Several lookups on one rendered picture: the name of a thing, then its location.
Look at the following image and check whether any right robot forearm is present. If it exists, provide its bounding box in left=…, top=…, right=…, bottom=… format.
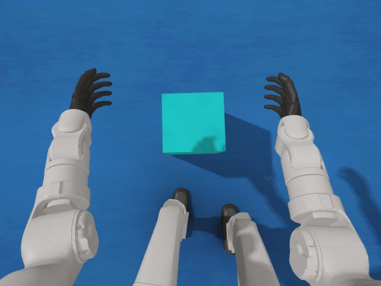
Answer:
left=275, top=115, right=369, bottom=273

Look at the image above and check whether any robot left hand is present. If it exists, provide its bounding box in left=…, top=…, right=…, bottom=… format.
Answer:
left=69, top=68, right=112, bottom=119

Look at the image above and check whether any right robot foot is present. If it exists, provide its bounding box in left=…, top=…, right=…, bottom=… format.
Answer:
left=221, top=204, right=238, bottom=255

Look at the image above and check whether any left robot forearm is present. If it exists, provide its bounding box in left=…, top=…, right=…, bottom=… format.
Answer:
left=21, top=109, right=92, bottom=265

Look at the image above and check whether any robot left upper arm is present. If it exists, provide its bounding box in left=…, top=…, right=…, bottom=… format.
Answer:
left=0, top=209, right=99, bottom=286

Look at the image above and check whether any robot right upper arm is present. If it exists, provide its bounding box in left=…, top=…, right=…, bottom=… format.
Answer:
left=289, top=225, right=381, bottom=286

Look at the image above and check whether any carton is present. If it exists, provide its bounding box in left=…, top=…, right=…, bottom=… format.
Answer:
left=162, top=92, right=226, bottom=155

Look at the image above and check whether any robot right hand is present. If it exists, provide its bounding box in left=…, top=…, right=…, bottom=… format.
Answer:
left=264, top=73, right=302, bottom=118

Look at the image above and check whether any robot right shin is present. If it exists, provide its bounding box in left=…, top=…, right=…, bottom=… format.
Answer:
left=228, top=212, right=257, bottom=226

